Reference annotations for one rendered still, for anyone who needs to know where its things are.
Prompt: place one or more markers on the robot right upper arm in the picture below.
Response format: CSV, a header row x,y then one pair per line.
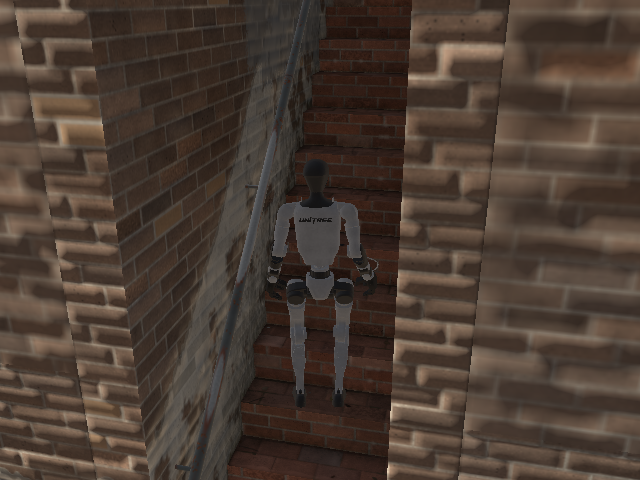
x,y
349,212

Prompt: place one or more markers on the robot left hand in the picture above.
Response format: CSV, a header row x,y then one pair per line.
x,y
270,288

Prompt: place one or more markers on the left robot foot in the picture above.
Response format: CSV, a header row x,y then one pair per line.
x,y
300,399

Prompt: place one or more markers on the robot left forearm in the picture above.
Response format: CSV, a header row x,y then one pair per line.
x,y
274,268

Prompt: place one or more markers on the right robot shin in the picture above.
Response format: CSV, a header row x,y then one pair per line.
x,y
340,360

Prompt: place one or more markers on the robot left upper arm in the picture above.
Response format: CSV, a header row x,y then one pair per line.
x,y
285,212

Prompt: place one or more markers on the robot right forearm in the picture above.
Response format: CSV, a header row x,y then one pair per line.
x,y
363,265

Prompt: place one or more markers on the robot right hand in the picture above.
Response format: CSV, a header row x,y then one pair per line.
x,y
372,284

